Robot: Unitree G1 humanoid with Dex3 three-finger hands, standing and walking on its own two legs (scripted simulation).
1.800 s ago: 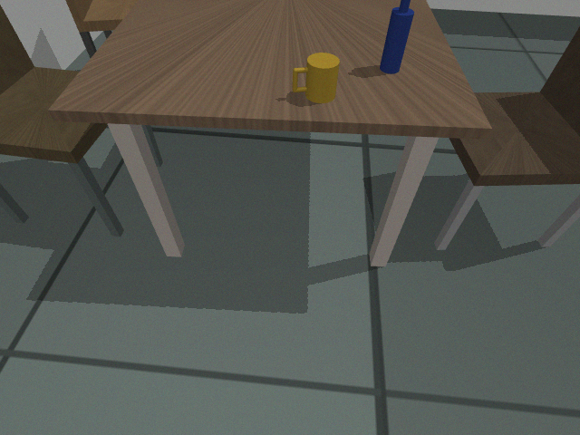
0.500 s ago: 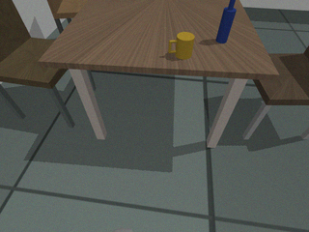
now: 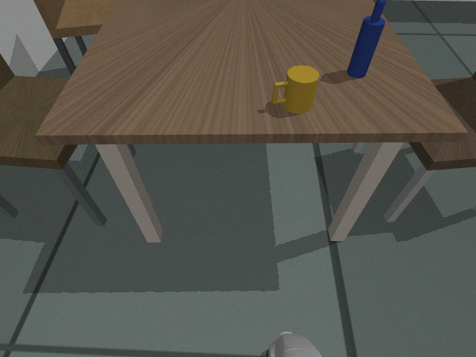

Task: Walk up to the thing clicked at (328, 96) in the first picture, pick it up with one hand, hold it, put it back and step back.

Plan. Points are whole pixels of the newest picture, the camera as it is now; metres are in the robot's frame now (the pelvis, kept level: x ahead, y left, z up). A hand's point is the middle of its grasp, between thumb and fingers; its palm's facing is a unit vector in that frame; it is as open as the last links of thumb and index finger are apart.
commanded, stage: walk up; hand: right
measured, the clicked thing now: (293, 90) +0.69 -0.16 +0.03
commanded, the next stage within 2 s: none
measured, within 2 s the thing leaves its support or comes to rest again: neither
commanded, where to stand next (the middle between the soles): +0.28 +0.04 m, yaw -1 degrees
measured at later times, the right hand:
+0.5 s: hand (345, 291) +0.25 -0.22 -0.14, palm faces -0.03 +0.91 -0.42, open 7.4 cm
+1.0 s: hand (323, 270) +0.30 -0.19 -0.17, palm faces -0.02 +0.93 -0.37, open 7.4 cm
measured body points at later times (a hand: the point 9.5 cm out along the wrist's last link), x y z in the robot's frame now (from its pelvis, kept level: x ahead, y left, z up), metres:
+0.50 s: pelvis +0.17 +0.07 -0.02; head +0.19 +0.08 +0.43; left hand +0.21 +0.41 -0.13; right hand +0.25 -0.27 -0.11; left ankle +0.23 +0.20 -0.74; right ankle +0.13 -0.09 -0.70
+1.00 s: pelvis +0.23 +0.07 -0.02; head +0.26 +0.06 +0.42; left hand +0.36 +0.36 -0.14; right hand +0.30 -0.24 -0.15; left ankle +0.23 +0.19 -0.74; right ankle +0.29 -0.05 -0.74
